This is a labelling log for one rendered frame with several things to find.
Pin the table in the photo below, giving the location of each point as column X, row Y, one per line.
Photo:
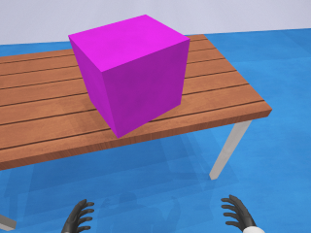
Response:
column 46, row 113

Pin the carton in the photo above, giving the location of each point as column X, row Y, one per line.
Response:
column 133, row 70

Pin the right robot hand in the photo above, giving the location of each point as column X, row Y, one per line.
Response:
column 242, row 215

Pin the left robot hand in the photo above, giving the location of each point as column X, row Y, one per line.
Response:
column 73, row 221

